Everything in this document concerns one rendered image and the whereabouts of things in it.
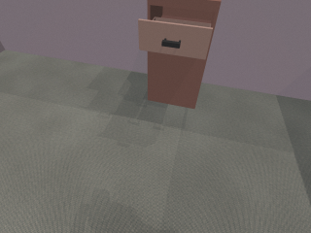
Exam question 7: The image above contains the drawer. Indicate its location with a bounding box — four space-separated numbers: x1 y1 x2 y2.
138 17 213 60

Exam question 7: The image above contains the cabinet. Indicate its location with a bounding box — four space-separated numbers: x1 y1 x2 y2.
147 0 222 109

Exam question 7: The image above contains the handle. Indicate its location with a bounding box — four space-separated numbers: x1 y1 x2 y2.
161 38 181 49

